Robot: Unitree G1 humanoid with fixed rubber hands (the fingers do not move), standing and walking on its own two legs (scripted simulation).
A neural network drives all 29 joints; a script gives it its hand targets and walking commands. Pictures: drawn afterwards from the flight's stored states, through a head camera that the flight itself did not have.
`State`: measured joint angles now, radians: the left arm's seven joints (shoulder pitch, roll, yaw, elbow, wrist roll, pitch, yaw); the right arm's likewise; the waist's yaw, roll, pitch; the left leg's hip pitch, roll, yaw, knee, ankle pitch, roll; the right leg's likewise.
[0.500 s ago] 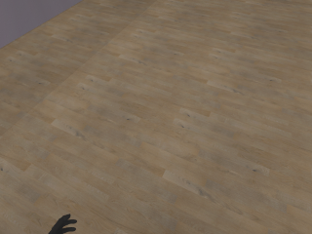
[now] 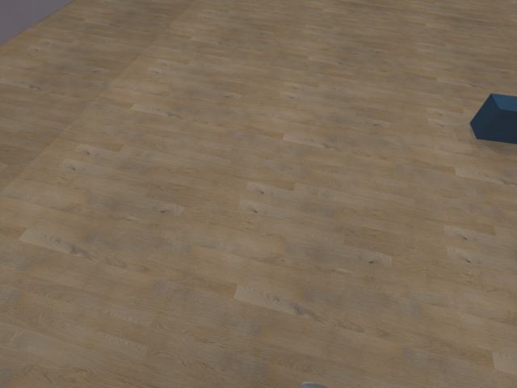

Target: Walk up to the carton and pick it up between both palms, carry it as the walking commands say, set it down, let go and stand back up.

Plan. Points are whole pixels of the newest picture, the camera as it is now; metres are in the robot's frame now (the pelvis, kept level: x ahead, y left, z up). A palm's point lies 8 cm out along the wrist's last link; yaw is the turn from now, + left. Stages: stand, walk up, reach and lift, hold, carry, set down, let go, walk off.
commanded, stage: walk up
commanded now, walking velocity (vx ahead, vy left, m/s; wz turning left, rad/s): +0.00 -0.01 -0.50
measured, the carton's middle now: (505, 119) +1.70 -1.49 -0.66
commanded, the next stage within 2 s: none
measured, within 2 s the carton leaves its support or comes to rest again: neither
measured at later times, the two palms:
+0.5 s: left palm out of the picture +0.11 +0.19 -0.12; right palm out of the picture +0.06 -0.33 -0.11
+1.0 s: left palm (272, 244) +0.44 -0.02 -0.14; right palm out of the picture +0.00 -0.33 -0.15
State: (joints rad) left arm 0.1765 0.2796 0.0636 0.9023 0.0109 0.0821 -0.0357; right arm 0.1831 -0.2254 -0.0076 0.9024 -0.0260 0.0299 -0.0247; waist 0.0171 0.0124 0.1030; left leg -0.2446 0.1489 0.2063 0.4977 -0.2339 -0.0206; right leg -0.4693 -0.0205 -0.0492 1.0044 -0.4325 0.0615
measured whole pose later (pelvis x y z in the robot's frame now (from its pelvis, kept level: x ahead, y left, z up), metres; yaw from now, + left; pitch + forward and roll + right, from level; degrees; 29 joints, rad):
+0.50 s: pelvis +0.02 -0.04 +0.01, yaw -15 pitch +2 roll +2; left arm 0.30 0.22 0.04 0.89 0.01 0.02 -0.03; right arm 0.16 -0.27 -0.06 0.90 -0.02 0.02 0.02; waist 0.05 -0.04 0.00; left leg -0.32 0.06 0.11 0.68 -0.41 -0.07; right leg -0.24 0.03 0.07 0.40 -0.20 -0.05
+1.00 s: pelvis +0.20 -0.17 -0.03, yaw -30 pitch +2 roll +0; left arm 0.10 0.26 0.05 0.87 0.05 -0.06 -0.03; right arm 0.45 -0.21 -0.02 1.03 -0.02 -0.03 0.02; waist -0.07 0.00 0.09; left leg -0.21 0.19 0.09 1.15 -0.47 -0.05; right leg -0.49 -0.03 -0.09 0.70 -0.24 -0.04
